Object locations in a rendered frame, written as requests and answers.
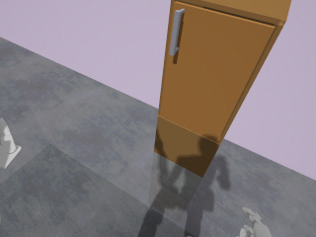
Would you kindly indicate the handle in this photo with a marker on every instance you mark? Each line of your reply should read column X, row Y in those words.
column 175, row 31

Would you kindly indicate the right robot hand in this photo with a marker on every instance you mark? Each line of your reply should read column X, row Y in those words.
column 259, row 229

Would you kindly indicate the left robot hand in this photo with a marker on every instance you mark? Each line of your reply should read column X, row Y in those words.
column 9, row 150

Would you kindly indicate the cupboard door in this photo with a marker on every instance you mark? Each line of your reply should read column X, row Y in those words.
column 205, row 78

